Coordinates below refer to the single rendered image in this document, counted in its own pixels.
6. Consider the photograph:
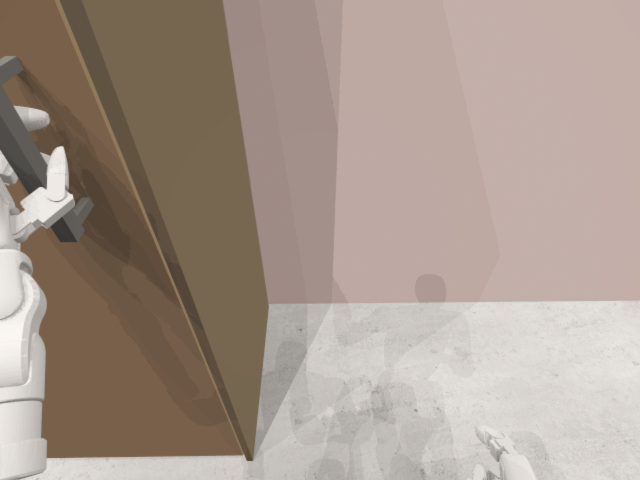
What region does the left robot forearm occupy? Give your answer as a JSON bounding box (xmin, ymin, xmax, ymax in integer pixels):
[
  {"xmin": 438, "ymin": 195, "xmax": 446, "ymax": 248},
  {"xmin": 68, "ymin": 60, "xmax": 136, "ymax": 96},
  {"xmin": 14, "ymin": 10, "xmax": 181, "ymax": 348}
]
[{"xmin": 0, "ymin": 249, "xmax": 47, "ymax": 480}]

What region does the handle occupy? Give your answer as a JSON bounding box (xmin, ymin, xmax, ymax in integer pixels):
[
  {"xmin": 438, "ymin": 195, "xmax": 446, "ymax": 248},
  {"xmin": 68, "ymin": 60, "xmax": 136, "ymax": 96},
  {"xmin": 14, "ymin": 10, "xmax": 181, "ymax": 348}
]
[{"xmin": 0, "ymin": 56, "xmax": 94, "ymax": 242}]

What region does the left robot hand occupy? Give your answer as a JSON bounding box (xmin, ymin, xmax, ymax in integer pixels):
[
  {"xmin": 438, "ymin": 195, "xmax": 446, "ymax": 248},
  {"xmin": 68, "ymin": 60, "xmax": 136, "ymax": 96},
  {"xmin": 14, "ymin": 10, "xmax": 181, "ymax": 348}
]
[{"xmin": 0, "ymin": 106, "xmax": 75, "ymax": 252}]

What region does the wardrobe door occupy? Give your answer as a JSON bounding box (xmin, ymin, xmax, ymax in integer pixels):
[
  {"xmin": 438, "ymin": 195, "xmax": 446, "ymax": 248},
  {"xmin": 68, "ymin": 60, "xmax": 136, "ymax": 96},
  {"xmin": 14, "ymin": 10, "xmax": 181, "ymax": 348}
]
[{"xmin": 0, "ymin": 0, "xmax": 243, "ymax": 458}]

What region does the right robot hand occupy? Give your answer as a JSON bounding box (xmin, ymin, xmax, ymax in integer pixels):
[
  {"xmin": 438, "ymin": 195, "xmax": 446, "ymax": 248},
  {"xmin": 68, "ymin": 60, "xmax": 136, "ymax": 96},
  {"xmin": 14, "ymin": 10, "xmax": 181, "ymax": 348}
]
[{"xmin": 467, "ymin": 424, "xmax": 537, "ymax": 480}]

